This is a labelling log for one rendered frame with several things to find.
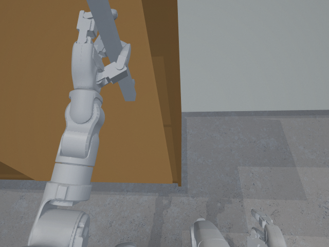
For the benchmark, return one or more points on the left robot forearm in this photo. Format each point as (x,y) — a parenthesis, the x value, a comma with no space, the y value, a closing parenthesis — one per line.
(70,181)

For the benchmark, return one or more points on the left robot hand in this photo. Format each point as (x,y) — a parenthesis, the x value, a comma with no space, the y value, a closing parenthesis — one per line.
(87,57)

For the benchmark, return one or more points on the wardrobe door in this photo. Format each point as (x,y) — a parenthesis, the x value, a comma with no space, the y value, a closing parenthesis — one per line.
(36,41)
(5,169)

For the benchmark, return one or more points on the right robot thigh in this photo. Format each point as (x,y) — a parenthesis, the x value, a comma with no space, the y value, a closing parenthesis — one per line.
(205,234)

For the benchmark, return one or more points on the handle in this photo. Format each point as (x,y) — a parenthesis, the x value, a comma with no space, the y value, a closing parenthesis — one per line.
(106,26)

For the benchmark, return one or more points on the right robot hand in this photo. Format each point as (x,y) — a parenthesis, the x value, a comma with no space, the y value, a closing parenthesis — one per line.
(272,236)

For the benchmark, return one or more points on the robot left upper arm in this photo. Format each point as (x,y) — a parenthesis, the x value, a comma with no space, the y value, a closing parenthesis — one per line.
(61,228)

